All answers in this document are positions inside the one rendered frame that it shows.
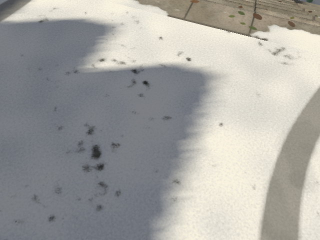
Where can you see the stairs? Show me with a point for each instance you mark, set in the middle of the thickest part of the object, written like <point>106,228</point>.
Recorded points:
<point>287,9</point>

